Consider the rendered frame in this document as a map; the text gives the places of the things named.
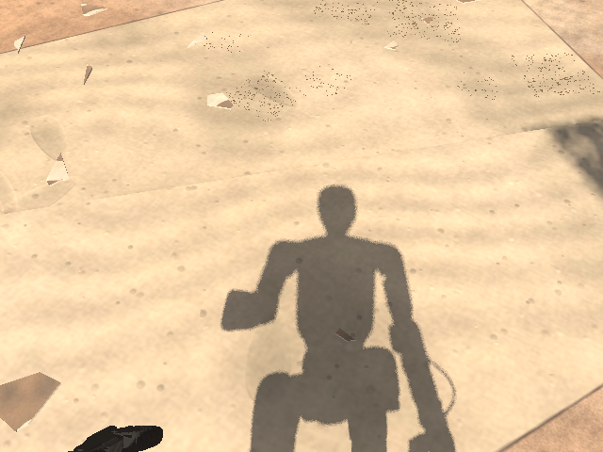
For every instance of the left robot hand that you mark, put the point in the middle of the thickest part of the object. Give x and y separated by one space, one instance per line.
128 439

